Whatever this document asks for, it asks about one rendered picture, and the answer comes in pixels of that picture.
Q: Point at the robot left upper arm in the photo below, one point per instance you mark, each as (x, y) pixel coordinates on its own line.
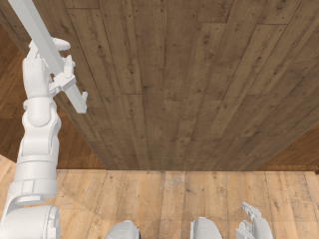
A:
(36, 222)

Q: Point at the robot left hand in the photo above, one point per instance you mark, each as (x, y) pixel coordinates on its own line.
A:
(36, 72)

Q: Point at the robot left thigh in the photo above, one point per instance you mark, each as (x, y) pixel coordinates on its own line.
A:
(123, 230)

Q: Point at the robot thigh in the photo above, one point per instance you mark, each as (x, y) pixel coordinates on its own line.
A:
(123, 230)
(202, 228)

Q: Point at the left robot forearm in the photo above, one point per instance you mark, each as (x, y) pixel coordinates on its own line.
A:
(34, 179)

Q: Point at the wardrobe door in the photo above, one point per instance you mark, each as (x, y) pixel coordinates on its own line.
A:
(303, 151)
(185, 85)

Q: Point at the robot right hand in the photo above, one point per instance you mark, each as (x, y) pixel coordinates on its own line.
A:
(259, 229)

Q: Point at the robot right thigh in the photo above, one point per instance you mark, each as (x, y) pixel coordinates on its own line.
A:
(202, 228)

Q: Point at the handle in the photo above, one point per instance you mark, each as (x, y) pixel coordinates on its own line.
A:
(34, 25)

